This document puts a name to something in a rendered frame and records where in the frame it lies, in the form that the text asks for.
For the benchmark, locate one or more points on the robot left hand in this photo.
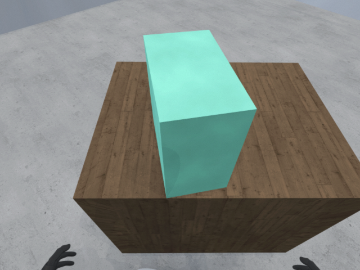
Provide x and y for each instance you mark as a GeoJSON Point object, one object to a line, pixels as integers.
{"type": "Point", "coordinates": [53, 262]}

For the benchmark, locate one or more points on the pedestal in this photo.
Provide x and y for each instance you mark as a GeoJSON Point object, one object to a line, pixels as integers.
{"type": "Point", "coordinates": [295, 176]}

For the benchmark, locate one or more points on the carton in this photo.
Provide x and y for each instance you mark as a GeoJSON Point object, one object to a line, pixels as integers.
{"type": "Point", "coordinates": [202, 112]}

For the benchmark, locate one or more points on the robot right hand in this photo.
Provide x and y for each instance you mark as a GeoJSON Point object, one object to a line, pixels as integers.
{"type": "Point", "coordinates": [309, 265]}

